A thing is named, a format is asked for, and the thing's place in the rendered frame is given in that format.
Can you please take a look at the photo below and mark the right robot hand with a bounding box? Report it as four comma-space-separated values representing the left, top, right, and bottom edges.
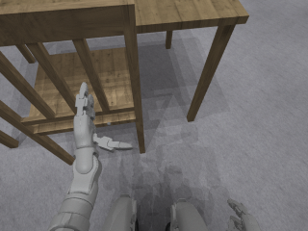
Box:
225, 198, 262, 231

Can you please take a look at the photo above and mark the robot shin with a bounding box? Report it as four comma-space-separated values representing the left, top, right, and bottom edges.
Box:
169, 198, 187, 231
120, 193, 136, 231

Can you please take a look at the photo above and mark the table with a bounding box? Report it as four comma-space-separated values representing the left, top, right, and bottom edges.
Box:
0, 0, 249, 149

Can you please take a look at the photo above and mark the left robot hand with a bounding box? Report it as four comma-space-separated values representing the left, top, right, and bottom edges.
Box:
73, 82, 134, 153

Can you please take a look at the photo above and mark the left robot shin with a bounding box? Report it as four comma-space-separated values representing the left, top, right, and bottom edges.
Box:
120, 193, 136, 231

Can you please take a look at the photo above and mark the right robot shin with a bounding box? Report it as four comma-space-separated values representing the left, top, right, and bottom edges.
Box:
169, 198, 187, 231

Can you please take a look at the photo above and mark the robot left forearm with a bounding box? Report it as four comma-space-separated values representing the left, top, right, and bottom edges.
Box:
47, 146, 102, 231

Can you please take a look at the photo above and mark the chair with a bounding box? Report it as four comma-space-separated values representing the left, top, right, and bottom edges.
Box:
0, 0, 145, 166

